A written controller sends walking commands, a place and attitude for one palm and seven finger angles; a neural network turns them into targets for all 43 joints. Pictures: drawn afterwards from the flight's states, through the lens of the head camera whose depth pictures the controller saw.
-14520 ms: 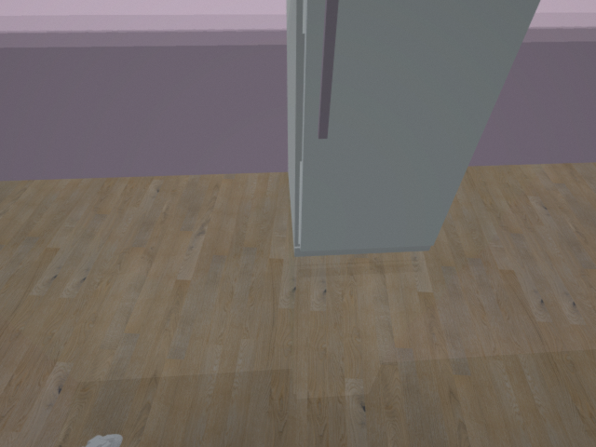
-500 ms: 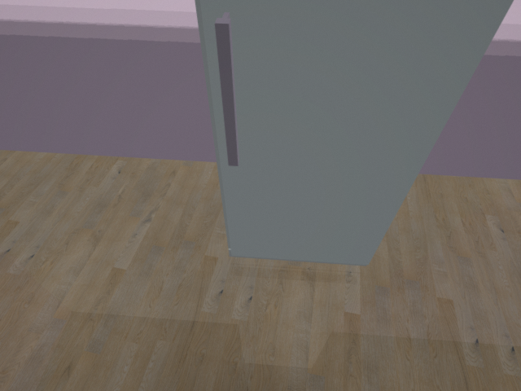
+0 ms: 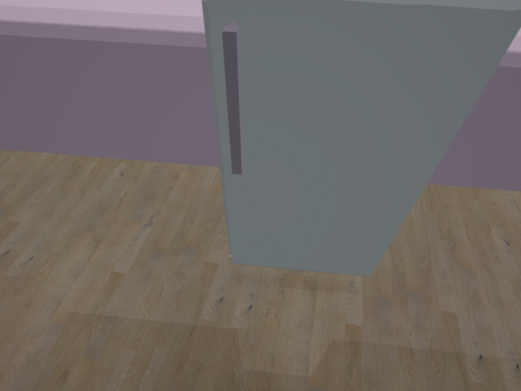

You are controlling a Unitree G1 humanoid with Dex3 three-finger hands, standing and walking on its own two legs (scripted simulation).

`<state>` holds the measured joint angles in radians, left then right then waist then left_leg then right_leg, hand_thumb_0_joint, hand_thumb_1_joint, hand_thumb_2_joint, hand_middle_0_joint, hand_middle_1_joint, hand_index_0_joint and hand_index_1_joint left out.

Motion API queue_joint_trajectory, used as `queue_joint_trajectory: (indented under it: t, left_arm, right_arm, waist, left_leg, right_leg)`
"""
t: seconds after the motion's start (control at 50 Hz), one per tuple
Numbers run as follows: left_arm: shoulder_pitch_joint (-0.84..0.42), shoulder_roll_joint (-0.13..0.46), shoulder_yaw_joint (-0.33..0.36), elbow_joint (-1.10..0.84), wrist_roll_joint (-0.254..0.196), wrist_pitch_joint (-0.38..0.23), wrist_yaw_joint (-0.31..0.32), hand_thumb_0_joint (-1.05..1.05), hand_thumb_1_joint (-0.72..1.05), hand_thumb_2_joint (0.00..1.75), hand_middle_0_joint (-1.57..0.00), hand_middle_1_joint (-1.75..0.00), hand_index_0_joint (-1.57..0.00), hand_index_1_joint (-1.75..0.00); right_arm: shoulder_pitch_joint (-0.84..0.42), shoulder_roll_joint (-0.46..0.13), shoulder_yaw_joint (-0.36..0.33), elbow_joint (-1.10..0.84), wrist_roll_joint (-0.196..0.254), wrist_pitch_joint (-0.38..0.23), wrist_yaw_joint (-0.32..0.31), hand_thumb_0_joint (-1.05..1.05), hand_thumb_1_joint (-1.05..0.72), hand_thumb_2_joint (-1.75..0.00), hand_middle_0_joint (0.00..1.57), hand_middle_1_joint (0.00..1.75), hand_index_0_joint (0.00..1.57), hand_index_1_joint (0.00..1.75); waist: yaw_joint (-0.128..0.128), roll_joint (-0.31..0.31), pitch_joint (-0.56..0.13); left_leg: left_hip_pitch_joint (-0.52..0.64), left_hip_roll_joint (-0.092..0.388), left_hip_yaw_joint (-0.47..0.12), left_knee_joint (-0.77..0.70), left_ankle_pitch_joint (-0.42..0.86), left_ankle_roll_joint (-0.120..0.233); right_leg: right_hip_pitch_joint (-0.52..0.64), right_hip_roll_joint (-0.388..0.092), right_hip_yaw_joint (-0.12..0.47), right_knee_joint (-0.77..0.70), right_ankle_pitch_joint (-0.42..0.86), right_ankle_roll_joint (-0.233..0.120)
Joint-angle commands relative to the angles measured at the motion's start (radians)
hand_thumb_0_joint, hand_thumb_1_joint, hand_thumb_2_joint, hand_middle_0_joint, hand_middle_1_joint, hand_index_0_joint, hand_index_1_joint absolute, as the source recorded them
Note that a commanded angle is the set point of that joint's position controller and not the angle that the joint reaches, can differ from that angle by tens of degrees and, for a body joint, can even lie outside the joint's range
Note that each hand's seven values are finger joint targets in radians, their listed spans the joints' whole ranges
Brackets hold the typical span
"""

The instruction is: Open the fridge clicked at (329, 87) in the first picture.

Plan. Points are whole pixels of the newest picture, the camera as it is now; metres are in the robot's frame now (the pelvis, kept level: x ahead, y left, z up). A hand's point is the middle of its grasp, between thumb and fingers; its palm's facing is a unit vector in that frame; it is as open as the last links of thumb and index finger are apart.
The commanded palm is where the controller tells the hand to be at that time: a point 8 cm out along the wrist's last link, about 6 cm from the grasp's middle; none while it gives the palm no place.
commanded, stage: look again from close up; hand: left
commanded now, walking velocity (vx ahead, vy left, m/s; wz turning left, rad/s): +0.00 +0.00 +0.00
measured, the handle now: (236, 108) +0.67 +0.10 +0.07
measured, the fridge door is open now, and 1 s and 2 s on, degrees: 0 0 0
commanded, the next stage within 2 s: shuffle to correct the standing spot in 0.18 s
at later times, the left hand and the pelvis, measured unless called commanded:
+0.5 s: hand out of the picture -0.02 +0.15 -0.19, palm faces +0.09 -0.98 -0.15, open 7.3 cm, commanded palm none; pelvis +0.03 +0.00 -0.01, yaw +2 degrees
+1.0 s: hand (188, 340) +0.24 +0.16 -0.18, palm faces -0.01 -0.98 -0.22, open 7.3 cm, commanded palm none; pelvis +0.17 -0.03 -0.02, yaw +0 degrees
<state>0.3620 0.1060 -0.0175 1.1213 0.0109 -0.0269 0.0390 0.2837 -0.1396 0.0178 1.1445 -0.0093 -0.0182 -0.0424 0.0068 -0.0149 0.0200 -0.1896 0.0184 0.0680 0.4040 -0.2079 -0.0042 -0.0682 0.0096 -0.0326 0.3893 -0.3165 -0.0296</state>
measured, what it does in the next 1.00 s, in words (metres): walks ahead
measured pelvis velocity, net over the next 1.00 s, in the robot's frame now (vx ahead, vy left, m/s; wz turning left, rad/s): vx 0.17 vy -0.03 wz -0.01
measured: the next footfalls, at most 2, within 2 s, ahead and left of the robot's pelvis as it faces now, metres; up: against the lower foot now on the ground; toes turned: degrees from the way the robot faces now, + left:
right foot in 1.02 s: +0.32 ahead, -0.15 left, +0.00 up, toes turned -7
left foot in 1.40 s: +0.29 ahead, +0.06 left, +0.00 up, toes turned +6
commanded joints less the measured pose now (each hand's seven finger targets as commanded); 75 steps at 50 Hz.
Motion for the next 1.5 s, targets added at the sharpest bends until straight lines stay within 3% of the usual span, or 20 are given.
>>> queue_joint_trajectory:
  t: [0.0,0.26,0.4,0.48,0.54,0.56,0.58,0.6,0.66,0.74,0.88,0.94,0.96,1.0,1.04,1.1,1.32,1.36,1.4,1.48]
  left_arm:
    - [0.103,0.092,0.016,-0.016,-0.003,-0.008,0.01,0.0,0.9,0.9,-0.2,-0.3,-0.2,-0.3]
    - [0.097,0.1,0.02,-0.019,-0.002,-0.006,0.012,0.0,0.9,0.9,-0.2,-0.3,-0.2,-0.3]
    - [0.139,0.13,0.053,-0.018,0.005,0.008,-0.006,0.0,0.9,0.9,-0.2,-0.3,-0.2,-0.3]
    - [0.19,0.139,0.068,-0.017,0.015,-0.004,-0.005,0.0,0.9,0.9,-0.2,-0.3,-0.2,-0.3]
    - [0.146,0.143,0.071,-0.025,0.014,-0.015,-0.009,0.0,0.9,0.9,-0.2,-0.3,-0.2,-0.3]
    - [0.105,0.116,0.068,-0.04,0.007,-0.016,-0.013,0.0,0.9,0.9,-0.2,-0.3,-0.2,-0.3]
    - [0.081,0.065,0.059,-0.076,-0.007,-0.022,-0.02,0.0,0.9,0.9,-0.2,-0.3,-0.2,-0.3]
    - [0.007,0.086,0.058,-0.105,0.002,-0.027,-0.015,0.0,0.9,0.9,-0.2,-0.3,-0.2,-0.3]
    - [-0.018,0.071,0.072,-0.096,0.012,-0.009,-0.031,0.0,0.9,0.9,-0.2,-0.3,-0.2,-0.3]
    - [-0.013,0.034,0.072,-0.103,0.01,0.016,-0.051,0.0,0.9,0.9,-0.2,-0.3,-0.2,-0.3]
    - [-0.165,0.052,0.072,-0.161,0.005,0.007,-0.06,0.0,0.9,0.9,-0.2,-0.3,-0.2,-0.3]
    - [-0.001,0.109,0.086,-0.102,0.008,-0.01,-0.054,0.0,0.9,0.9,-0.2,-0.3,-0.2,-0.3]
    - [0.085,0.162,0.098,-0.076,0.011,-0.02,-0.047,0.0,0.9,0.9,-0.2,-0.3,-0.2,-0.3]
    - [0.203,0.316,0.13,-0.056,-0.001,-0.022,-0.03,0.0,0.9,0.9,-0.2,-0.3,-0.2,-0.3]
    - [0.023,0.239,0.112,-0.099,-0.002,-0.012,-0.017,0.0,0.9,0.9,-0.2,-0.3,-0.2,-0.3]
    - [-0.17,0.164,0.078,-0.158,0.012,-0.009,0.002,0.0,0.9,0.9,-0.2,-0.3,-0.2,-0.3]
    - [-0.137,0.239,0.11,-0.166,0.012,0.028,0.005,0.0,0.9,0.9,-0.2,-0.3,-0.2,-0.3]
    - [-0.158,0.206,0.106,-0.176,0.008,0.039,0.002,0.0,0.9,0.9,-0.2,-0.3,-0.2,-0.3]
    - [-0.155,0.136,0.089,-0.2,-0.002,0.055,-0.002,0.0,0.9,0.9,-0.2,-0.3,-0.2,-0.3]
    - [-0.079,0.136,0.098,-0.154,0.015,0.07,-0.003,0.0,0.9,0.9,-0.2,-0.3,-0.2,-0.3]
  right_arm:
    - [0.07,-0.067,-0.012,-0.015,0.001,-0.009,-0.001,0.0,-0.9,-0.9,0.2,0.3,0.2,0.3]
    - [0.073,-0.072,-0.011,-0.012,0.002,-0.009,-0.003,0.0,-0.9,-0.9,0.2,0.3,0.2,0.3]
    - [0.04,-0.059,-0.024,-0.039,-0.009,-0.001,0.014,0.0,-0.9,-0.9,0.2,0.3,0.2,0.3]
    - [-0.019,-0.048,-0.036,-0.086,-0.013,-0.01,0.021,0.0,-0.9,-0.9,0.2,0.3,0.2,0.3]
    - [0.093,-0.035,-0.038,-0.066,-0.011,-0.032,0.02,0.0,-0.9,-0.9,0.2,0.3,0.2,0.3]
    - [0.248,-0.069,-0.047,-0.013,-0.016,-0.043,0.014,0.0,-0.9,-0.9,0.2,0.3,0.2,0.3]
    - [0.398,-0.162,-0.064,0.026,-0.029,-0.049,-0.002,0.0,-0.9,-0.9,0.2,0.3,0.2,0.3]
    - [0.434,-0.17,-0.054,0.038,-0.025,-0.039,-0.009,0.0,-0.9,-0.9,0.2,0.3,0.2,0.3]
    - [0.258,-0.079,-0.034,-0.017,-0.021,-0.054,-0.011,0.0,-0.9,-0.9,0.2,0.3,0.2,0.3]
    - [0.206,-0.087,-0.035,-0.03,-0.015,-0.073,-0.011,0.0,-0.9,-0.9,0.2,0.3,0.2,0.3]
    - [0.207,-0.118,-0.058,-0.031,-0.025,-0.049,-0.002,0.0,-0.9,-0.9,0.2,0.3,0.2,0.3]
    - [0.19,-0.141,-0.07,-0.039,-0.016,-0.035,0.004,0.0,-0.9,-0.9,0.2,0.3,0.2,0.3]
    - [0.193,-0.119,-0.068,-0.04,-0.01,-0.035,0.014,0.0,-0.9,-0.9,0.2,0.3,0.2,0.3]
    - [0.236,-0.046,-0.055,-0.08,0.01,-0.025,0.017,0.0,-0.9,-0.9,0.2,0.3,0.2,0.3]
    - [0.143,-0.043,-0.064,-0.088,0.005,-0.011,0.019,0.0,-0.9,-0.9,0.2,0.3,0.2,0.3]
    - [0.157,-0.005,-0.046,-0.058,-0.001,0.018,0.013,0.0,-0.9,-0.9,0.2,0.3,0.2,0.3]
    - [0.056,-0.06,-0.075,-0.146,-0.001,0.046,0.013,0.0,-0.9,-0.9,0.2,0.3,0.2,0.3]
    - [0.081,-0.08,-0.081,-0.146,-0.004,0.038,0.012,0.0,-0.9,-0.9,0.2,0.3,0.2,0.3]
    - [0.005,-0.176,-0.088,-0.202,-0.02,0.034,0.01,0.0,-0.9,-0.9,0.2,0.3,0.2,0.3]
    - [-0.12,-0.136,-0.07,-0.239,-0.02,0.021,-0.003,0.0,-0.9,-0.9,0.2,0.3,0.2,0.3]
  waist:
    - [0.001,0.021,0.061]
    - [0.003,-0.004,0.058]
    - [0.025,-0.094,0.168]
    - [0.034,-0.108,0.21]
    - [-0.043,-0.045,0.117]
    - [-0.102,0.06,0.056]
    - [-0.13,0.3,-0.012]
    - [-0.134,0.277,0.02]
    - [-0.05,0.047,0.168]
    - [-0.008,0.142,0.121]
    - [-0.034,0.162,0.114]
    - [0.037,0.09,0.0]
    - [0.079,0.027,-0.051]
    - [0.094,-0.331,-0.249]
    - [0.054,-0.195,-0.078]
    - [-0.043,-0.029,0.012]
    - [-0.007,-0.12,-0.079]
    - [-0.027,-0.044,-0.076]
    - [-0.011,0.272,-0.013]
    - [0.03,0.121,-0.016]
  left_leg:
    - [0.056,0.086,-0.083,-0.04,0.208,0.032]
    - [0.055,0.084,-0.079,-0.026,0.231,0.031]
    - [-0.17,0.023,-0.004,0.129,-0.143,0.03]
    - [-0.333,0.035,0.031,0.344,-0.255,0.024]
    - [-0.105,0.019,0.058,0.12,-0.176,0.045]
    - [0.132,0.066,-0.037,0.028,0.043,0.09]
    - [0.327,0.321,-0.369,-0.03,0.342,0.2]
    - [0.3,0.411,-0.444,-0.093,0.522,0.252]
    - [0.073,0.377,-0.281,-0.141,0.43,0.234]
    - [0.084,0.272,-0.079,-0.168,0.431,0.179]
    - [0.09,0.24,0.013,-0.11,0.472,0.138]
    - [0.077,0.218,0.043,0.107,0.484,0.093]
    - [-0.038,0.175,0.058,0.251,0.368,0.064]
    - [-0.278,-0.004,0.038,0.849,-0.454,0.02]
    - [-0.326,0.07,-0.047,0.95,-0.348,0.023]
    - [-0.134,0.1,-0.065,0.689,-0.25,-0.004]
    - [-0.07,0.012,-0.015,0.197,-0.109,-0.041]
    - [0.074,0.066,-0.033,0.025,0.079,-0.015]
    - [-0.053,0.334,-0.298,-0.128,0.46,0.153]
    - [-0.111,0.271,-0.204,-0.122,0.314,0.189]
  right_leg:
    - [-0.108,-0.117,0.085,-0.073,0.276,-0.01]
    - [-0.079,-0.119,0.072,-0.066,0.346,-0.009]
    - [-0.079,-0.159,0.175,-0.133,-0.176,-0.081]
    - [-0.013,-0.279,0.28,-0.153,0.037,-0.183]
    - [-0.04,-0.223,0.144,0.08,0.43,-0.154]
    - [-0.175,-0.118,0.042,0.337,0.482,-0.099]
    - [-0.438,0.008,-0.065,0.634,0.042,-0.032]
    - [-0.53,0.021,0.003,0.83,-0.252,-0.045]
    - [-0.587,-0.079,0.06,0.915,-0.101,-0.032]
    - [-0.583,-0.091,0.014,0.808,0.022,0.002]
    - [-0.411,-0.057,-0.102,0.328,0.105,-0.008]
    - [-0.128,-0.01,-0.135,0.164,0.195,-0.016]
    - [0.049,-0.048,-0.08,0.14,0.247,-0.03]
    - [0.242,-0.442,0.433,-0.032,0.436,-0.209]
    - [-0.032,-0.4,0.383,-0.114,0.233,-0.208]
    - [-0.34,-0.331,0.13,-0.127,0.402,-0.147]
    - [-0.159,-0.348,0.146,0.036,0.626,-0.158]
    - [-0.255,-0.268,0.091,0.11,0.409,-0.084]
    - [-0.318,-0.055,-0.051,0.378,-0.174,0.032]
    - [-0.331,-0.037,0.074,0.694,-0.138,0.032]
